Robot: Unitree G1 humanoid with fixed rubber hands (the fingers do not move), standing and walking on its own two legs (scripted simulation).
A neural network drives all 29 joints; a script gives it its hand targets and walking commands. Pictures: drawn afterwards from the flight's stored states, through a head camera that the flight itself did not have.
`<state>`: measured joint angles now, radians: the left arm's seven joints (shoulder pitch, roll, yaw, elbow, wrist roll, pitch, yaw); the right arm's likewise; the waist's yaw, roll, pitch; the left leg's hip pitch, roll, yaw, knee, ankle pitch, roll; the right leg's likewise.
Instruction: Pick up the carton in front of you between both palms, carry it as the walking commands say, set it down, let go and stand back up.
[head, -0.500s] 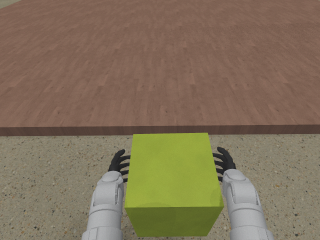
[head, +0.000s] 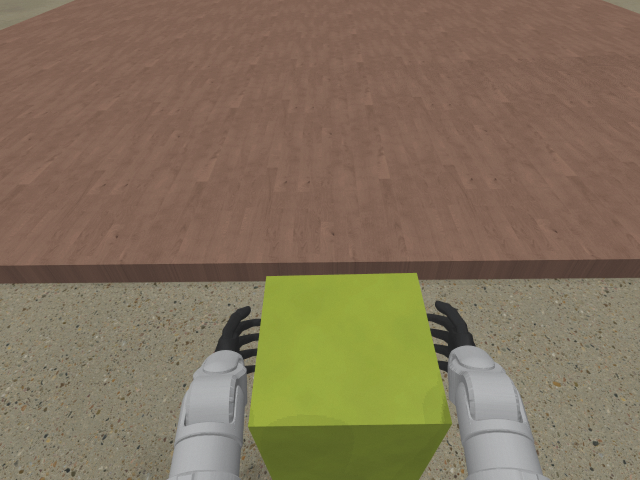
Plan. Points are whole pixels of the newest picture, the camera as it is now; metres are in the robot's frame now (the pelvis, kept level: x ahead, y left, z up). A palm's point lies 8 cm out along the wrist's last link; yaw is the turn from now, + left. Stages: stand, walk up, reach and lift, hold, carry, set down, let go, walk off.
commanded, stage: reach and lift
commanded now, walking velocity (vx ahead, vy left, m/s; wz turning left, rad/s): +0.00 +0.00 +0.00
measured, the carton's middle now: (343, 383) +0.29 +0.00 -0.05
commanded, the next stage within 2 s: hold in 0.16 s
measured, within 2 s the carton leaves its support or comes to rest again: neither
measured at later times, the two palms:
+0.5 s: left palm (226, 362) +0.27 +0.15 +0.04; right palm (466, 358) +0.28 -0.15 +0.05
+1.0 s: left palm (245, 282) +0.37 +0.13 +0.09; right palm (466, 282) +0.37 -0.17 +0.08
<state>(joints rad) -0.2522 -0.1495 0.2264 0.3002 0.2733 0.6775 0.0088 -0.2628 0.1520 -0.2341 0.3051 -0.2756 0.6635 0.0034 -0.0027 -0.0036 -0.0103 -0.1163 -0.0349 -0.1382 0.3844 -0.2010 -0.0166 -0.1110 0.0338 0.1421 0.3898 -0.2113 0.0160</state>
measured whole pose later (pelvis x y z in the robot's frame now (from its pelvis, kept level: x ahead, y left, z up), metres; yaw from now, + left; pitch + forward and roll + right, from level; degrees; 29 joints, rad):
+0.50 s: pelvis -0.01 +0.00 +0.00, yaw +0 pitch -6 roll +0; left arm -0.26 -0.15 0.22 0.24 0.27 0.77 0.00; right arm -0.27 0.15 -0.23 0.24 -0.27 0.76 0.01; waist 0.00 0.00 -0.01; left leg -0.08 -0.03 -0.13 0.38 -0.19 -0.02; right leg -0.07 0.03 0.13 0.38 -0.20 0.02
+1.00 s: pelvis +0.13 -0.02 -0.01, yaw -2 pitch +6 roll +0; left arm -0.01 -0.13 0.09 -0.41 0.06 1.17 0.12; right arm -0.05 0.13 -0.04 -0.37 -0.08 1.15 -0.12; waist 0.01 0.02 -0.21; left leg -0.24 0.04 0.17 0.45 -0.31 0.01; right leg -0.44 -0.05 -0.10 0.86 -0.50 -0.01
